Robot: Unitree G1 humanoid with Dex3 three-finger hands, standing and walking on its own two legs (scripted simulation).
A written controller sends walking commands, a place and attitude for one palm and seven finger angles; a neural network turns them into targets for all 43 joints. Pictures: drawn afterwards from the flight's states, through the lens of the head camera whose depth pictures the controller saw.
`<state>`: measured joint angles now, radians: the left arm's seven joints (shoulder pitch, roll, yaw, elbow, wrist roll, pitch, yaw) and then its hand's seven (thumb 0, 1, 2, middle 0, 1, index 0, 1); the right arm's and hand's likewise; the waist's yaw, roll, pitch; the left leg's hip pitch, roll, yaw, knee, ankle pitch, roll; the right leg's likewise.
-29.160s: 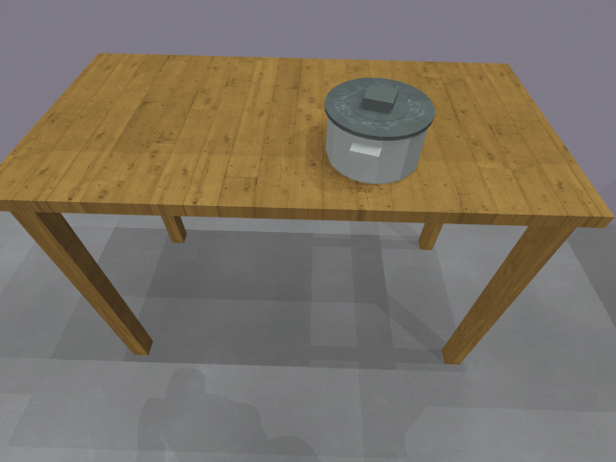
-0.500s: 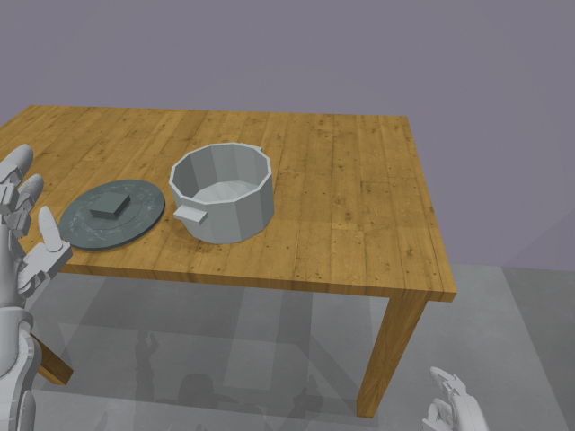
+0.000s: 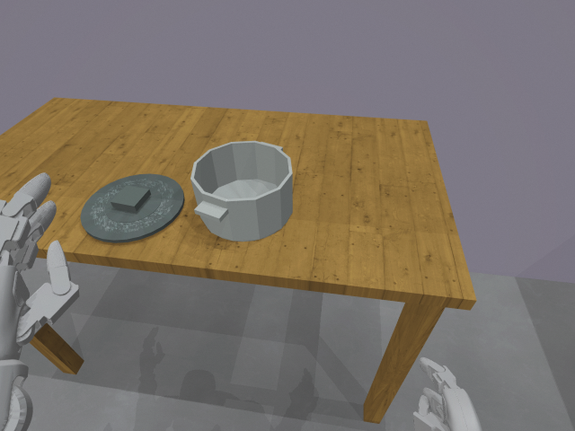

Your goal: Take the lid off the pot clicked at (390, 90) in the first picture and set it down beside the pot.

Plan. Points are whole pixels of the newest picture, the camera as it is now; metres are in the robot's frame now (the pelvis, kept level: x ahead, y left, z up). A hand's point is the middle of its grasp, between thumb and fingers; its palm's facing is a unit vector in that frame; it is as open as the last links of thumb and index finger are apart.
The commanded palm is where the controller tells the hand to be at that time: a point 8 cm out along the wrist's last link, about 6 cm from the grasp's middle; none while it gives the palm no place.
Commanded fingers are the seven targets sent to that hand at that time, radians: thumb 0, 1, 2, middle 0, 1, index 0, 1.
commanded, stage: step back with the hand held close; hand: left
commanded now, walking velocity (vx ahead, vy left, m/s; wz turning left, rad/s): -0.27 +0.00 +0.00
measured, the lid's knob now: (131, 197) +0.50 +0.40 +0.02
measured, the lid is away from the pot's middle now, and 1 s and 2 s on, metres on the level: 0.23 0.23 0.23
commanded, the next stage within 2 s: stop stepping back and stand still in 1.38 s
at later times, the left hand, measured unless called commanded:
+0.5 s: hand (51, 307) +0.16 +0.26 +0.19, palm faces +0.36 -0.80 -0.49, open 7.4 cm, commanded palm +0.10 +0.30 +0.21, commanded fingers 0.00 0.90 0.90 -0.20 -0.30 -0.20 -0.30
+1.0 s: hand (25, 361) +0.11 +0.24 +0.19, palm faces +0.34 -0.83 -0.45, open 7.4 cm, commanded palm +0.04 +0.30 +0.21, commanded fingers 0.00 0.90 0.90 -0.20 -0.30 -0.20 -0.30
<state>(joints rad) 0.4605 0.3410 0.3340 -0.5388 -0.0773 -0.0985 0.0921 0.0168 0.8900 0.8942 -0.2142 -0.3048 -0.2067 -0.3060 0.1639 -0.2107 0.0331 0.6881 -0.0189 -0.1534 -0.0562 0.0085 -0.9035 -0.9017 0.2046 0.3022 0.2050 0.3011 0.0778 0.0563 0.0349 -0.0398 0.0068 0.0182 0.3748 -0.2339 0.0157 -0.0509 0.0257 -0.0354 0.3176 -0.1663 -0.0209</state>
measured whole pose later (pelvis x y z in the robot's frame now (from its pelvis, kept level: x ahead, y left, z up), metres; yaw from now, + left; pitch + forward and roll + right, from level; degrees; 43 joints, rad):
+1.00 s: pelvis -0.09 +0.02 -0.02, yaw +0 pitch +2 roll -2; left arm 0.55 0.43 0.41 -0.69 -0.07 -0.23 0.14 0.02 0.89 0.89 -0.21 -0.30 -0.21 -0.31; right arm 0.15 -0.21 0.00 0.57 0.01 -0.02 -0.06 0.01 -0.90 -0.90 0.21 0.30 0.21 0.30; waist -0.02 0.02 0.02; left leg -0.46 0.01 0.03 0.61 -0.18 0.04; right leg -0.35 0.06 0.01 0.57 -0.26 -0.01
